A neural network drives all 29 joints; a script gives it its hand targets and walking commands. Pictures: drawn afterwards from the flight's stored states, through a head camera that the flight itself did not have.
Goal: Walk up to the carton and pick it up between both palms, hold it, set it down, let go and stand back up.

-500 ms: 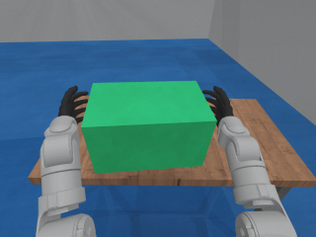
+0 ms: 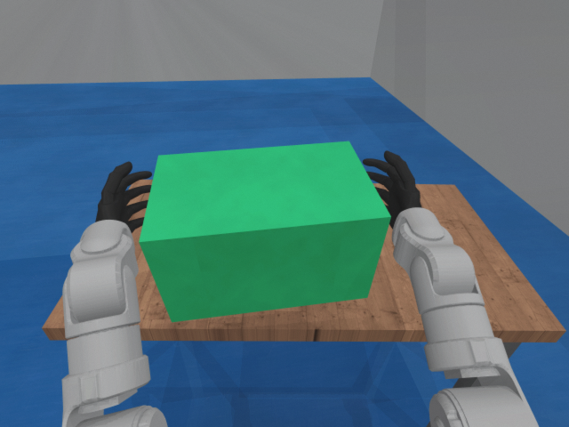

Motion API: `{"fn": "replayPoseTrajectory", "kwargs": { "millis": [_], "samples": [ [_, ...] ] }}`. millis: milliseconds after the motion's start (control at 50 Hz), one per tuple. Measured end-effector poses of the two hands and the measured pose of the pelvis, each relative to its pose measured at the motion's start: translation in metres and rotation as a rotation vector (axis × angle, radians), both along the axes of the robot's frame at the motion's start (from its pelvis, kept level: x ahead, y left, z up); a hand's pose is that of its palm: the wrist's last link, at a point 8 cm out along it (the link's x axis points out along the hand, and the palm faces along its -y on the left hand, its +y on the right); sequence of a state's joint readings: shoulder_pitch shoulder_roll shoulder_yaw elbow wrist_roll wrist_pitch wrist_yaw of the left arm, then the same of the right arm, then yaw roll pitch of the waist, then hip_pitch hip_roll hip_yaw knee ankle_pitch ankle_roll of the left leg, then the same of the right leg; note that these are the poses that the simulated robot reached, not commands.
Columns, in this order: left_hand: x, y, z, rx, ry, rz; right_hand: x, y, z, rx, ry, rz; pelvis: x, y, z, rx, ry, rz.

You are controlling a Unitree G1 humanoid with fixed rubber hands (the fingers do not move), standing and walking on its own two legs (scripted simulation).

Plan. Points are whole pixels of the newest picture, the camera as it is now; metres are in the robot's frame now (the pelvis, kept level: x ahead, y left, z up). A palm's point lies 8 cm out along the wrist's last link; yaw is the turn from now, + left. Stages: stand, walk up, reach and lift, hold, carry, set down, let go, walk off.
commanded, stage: hold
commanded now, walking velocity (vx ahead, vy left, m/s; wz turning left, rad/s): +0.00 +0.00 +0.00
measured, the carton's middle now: (264, 227) +0.38 +0.01 +0.16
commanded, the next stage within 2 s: none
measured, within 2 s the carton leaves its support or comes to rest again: neither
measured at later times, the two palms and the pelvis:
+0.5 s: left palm (120, 221) +0.34 +0.19 +0.21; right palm (406, 210) +0.34 -0.18 +0.21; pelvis -0.01 +0.00 +0.00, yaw +0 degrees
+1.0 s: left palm (122, 222) +0.34 +0.19 +0.20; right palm (405, 211) +0.34 -0.18 +0.20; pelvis +0.00 +0.00 +0.00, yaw +0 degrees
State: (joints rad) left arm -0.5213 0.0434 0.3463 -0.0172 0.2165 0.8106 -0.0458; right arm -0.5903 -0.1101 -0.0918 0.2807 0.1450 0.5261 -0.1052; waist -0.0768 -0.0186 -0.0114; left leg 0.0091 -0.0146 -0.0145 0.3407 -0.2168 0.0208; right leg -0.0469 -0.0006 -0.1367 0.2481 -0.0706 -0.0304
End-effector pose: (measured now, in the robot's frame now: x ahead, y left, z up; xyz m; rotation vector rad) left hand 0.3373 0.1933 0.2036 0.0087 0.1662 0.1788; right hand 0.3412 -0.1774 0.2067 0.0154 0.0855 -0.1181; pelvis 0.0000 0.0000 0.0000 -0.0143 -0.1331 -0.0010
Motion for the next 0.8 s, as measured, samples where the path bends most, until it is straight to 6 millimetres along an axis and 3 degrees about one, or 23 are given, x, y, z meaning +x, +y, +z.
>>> {"fn": "replayPoseTrajectory", "kwargs": {
  "millis": [800],
  "samples": [
    [0.0039, -0.0034, -0.0010, 0.004, 0.013, -0.003, 0.0020, -0.0032, -0.0043, 0.008, 0.009, -0.007, -0.0058, -0.0040, -0.0003, 0.007, 0.003, 0.005]
  ]
}}
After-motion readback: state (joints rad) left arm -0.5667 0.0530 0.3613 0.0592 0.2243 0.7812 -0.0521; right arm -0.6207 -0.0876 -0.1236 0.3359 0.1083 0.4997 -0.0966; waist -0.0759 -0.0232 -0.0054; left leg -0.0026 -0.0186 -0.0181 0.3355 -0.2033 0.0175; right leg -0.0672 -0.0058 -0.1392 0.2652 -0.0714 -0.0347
